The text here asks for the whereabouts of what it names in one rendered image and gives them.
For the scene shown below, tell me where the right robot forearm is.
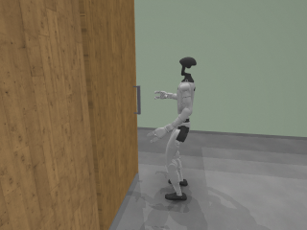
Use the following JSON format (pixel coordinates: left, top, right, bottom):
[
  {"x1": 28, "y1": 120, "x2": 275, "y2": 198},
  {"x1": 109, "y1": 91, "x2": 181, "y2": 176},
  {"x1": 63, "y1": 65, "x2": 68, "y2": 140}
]
[{"x1": 167, "y1": 92, "x2": 177, "y2": 100}]

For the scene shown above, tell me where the left robot hand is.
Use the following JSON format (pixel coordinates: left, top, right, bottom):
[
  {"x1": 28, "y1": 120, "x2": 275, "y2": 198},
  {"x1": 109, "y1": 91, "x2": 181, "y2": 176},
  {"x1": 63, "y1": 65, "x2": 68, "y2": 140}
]
[{"x1": 147, "y1": 127, "x2": 167, "y2": 143}]

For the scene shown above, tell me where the handle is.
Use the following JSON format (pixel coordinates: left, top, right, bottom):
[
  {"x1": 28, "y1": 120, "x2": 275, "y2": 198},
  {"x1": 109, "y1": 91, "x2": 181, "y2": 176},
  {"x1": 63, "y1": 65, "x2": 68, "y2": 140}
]
[{"x1": 133, "y1": 85, "x2": 141, "y2": 115}]

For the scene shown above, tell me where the left robot upper arm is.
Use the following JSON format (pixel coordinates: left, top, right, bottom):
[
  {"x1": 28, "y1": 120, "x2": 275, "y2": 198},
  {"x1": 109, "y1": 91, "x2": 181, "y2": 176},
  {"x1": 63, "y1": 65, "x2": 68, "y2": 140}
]
[{"x1": 179, "y1": 82, "x2": 193, "y2": 116}]

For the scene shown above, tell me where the left robot forearm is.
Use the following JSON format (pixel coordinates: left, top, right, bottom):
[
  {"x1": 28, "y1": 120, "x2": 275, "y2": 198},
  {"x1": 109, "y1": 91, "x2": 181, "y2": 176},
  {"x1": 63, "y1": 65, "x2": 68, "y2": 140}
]
[{"x1": 164, "y1": 108, "x2": 191, "y2": 133}]

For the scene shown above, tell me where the humanoid robot head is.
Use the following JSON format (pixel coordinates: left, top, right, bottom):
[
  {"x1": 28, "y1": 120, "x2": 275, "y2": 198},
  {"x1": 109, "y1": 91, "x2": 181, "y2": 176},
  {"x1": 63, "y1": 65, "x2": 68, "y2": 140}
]
[{"x1": 179, "y1": 57, "x2": 197, "y2": 83}]

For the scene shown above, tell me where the robot right shin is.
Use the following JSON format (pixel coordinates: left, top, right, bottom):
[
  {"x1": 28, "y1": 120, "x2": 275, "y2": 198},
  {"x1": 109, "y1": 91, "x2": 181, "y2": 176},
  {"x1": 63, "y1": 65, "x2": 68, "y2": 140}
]
[{"x1": 173, "y1": 156, "x2": 183, "y2": 181}]

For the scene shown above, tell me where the wardrobe door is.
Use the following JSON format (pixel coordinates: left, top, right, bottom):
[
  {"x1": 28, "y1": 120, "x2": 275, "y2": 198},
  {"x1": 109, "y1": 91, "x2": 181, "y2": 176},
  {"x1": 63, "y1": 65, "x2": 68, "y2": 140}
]
[
  {"x1": 79, "y1": 0, "x2": 138, "y2": 230},
  {"x1": 0, "y1": 0, "x2": 100, "y2": 230}
]

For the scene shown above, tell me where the right robot hand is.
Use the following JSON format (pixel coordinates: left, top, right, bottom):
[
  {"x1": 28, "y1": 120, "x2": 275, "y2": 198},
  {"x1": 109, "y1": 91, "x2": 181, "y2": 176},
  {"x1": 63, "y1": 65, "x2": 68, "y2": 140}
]
[{"x1": 154, "y1": 91, "x2": 168, "y2": 100}]

